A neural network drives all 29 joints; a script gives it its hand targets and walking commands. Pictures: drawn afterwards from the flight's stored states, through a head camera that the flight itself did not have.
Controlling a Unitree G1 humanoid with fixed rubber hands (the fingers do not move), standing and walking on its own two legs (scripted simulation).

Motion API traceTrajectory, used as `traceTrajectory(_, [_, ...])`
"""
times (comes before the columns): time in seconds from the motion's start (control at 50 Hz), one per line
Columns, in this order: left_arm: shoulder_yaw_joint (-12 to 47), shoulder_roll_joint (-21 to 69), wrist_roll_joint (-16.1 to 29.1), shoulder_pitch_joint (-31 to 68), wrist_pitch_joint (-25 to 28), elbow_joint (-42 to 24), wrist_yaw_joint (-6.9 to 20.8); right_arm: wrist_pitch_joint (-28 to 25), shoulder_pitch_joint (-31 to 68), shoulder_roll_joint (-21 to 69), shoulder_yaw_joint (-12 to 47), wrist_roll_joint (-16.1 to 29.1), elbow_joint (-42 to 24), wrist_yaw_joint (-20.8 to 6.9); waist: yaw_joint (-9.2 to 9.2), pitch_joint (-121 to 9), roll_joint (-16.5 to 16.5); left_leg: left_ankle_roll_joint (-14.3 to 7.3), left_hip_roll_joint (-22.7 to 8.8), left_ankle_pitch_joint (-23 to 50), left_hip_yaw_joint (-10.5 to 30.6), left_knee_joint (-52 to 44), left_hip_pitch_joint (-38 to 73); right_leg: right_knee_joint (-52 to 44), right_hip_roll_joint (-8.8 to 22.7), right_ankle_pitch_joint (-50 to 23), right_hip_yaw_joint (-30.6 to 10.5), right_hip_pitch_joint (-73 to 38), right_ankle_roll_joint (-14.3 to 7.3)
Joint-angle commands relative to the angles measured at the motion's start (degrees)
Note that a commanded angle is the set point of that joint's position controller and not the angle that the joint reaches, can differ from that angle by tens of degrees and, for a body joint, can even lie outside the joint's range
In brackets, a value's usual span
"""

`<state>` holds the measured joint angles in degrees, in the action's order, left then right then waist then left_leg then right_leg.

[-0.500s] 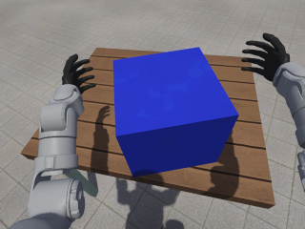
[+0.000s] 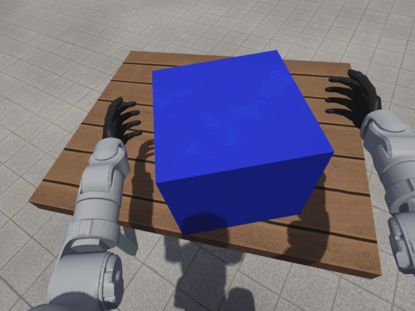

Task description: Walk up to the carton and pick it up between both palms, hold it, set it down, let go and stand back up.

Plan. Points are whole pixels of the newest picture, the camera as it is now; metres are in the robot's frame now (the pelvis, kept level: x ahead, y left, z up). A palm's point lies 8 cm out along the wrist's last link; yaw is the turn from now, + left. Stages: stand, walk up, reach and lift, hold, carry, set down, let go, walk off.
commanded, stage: reach and lift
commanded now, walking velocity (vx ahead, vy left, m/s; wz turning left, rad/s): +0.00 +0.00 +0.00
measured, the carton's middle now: (228, 145) +0.45 +0.08 +0.01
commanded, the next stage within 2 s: none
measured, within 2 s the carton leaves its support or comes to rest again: neither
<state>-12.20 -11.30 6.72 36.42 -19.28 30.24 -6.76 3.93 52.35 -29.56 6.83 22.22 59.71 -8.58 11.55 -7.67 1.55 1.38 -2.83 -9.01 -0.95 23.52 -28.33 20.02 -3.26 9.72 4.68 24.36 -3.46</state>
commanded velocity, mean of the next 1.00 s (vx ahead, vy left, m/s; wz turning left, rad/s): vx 0.00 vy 0.00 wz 0.00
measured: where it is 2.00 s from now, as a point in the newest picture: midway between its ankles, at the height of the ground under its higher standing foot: outside the picture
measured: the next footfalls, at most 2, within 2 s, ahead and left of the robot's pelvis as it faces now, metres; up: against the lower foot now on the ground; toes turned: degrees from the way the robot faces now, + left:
none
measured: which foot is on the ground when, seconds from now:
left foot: down 0.00-1.00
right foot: down 0.00-1.00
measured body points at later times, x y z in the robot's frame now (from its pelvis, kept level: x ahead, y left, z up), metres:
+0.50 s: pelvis -0.01 +0.00 -0.01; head +0.09 -0.01 +0.43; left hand +0.38 +0.27 +0.04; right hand +0.51 -0.16 +0.06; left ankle +0.01 +0.13 -0.74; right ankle -0.01 -0.08 -0.74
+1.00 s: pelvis -0.01 -0.01 -0.01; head +0.08 -0.02 +0.43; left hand +0.38 +0.25 +0.04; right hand +0.50 -0.12 +0.06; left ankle +0.01 +0.13 -0.74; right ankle -0.01 -0.08 -0.74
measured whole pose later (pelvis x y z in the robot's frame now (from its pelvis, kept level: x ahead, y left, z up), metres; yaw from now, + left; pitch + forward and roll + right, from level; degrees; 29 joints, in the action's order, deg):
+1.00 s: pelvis -0.01 -0.01 -0.01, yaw +0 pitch +23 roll -1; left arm -13.2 -5.9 5.0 43.4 8.8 57.1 -7.8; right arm -12.3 57.8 -19.7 7.6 18.2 75.5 -4.8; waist 12.5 -13.5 -0.5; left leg 2.0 -3.5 -9.1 -0.7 27.9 -41.6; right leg 26.0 -3.7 10.7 5.0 38.3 -4.3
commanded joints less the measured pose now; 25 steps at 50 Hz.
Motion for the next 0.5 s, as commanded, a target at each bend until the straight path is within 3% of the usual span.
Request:
traceTrajectory(0.0, [-0.4,-9.7,-0.1,22.5,8.6,-3.7,0.0,-6.5,28.7,-9.4,-2.7,-0.6,-6.2,0.3,0.52,-33.8,-8.0,0.5,3.1,17.6,-0.9,0.1,1.4,5.3,0.7,-29.5,-5.7,-26.5,4.6])
traceTrajectory(0.12, [1.0,-9.7,0.3,24.4,19.4,7.6,0.2,-13.4,29.7,-8.9,-0.9,-0.3,1.8,0.6,1.15,-37.9,-8.9,0.7,2.7,16.7,-1.9,1.9,-3.0,7.3,1.1,-29.1,-5.8,-24.0,4.8])
traceTrajectory(0.2, [2.3,-9.6,1.6,25.7,23.7,10.9,0.2,-16.2,30.8,-9.3,0.7,1.7,5.1,0.9,1.08,-41.6,-8.4,1.0,2.3,18.9,-2.4,3.8,-3.2,8.6,1.0,-29.4,-5.4,-22.1,4.5])
traceTrajectory(0.34, [3.8,-9.0,3.0,26.0,26.1,12.2,0.3,-17.9,31.1,-9.3,2.7,3.4,7.5,0.6,1.21,-44.4,-7.7,1.5,1.6,22.5,-2.4,5.8,-1.9,9.3,0.5,-29.0,-4.5,-18.4,4.0])
traceTrajectory(0.48, [3.5,-7.8,3.0,25.6,26.9,14.3,0.4,-18.0,30.9,-7.5,4.0,3.5,7.9,0.6,1.61,-43.7,-8.8,1.0,1.5,21.1,-2.5,5.5,-4.1,9.8,0.8,-29.0,-4.9,-18.9,4.1])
